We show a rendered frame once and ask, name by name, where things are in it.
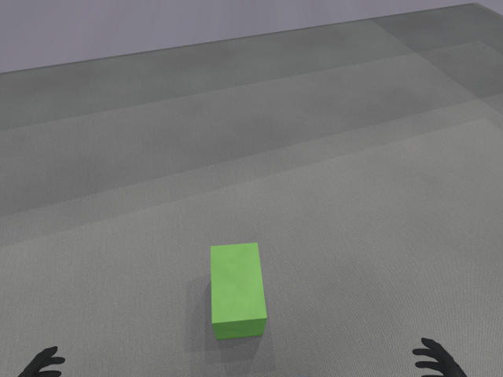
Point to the right robot hand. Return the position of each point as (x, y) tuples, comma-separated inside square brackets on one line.
[(446, 364)]

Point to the carton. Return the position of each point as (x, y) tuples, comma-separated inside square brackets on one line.
[(238, 307)]

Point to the left robot hand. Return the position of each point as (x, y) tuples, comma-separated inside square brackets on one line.
[(42, 360)]

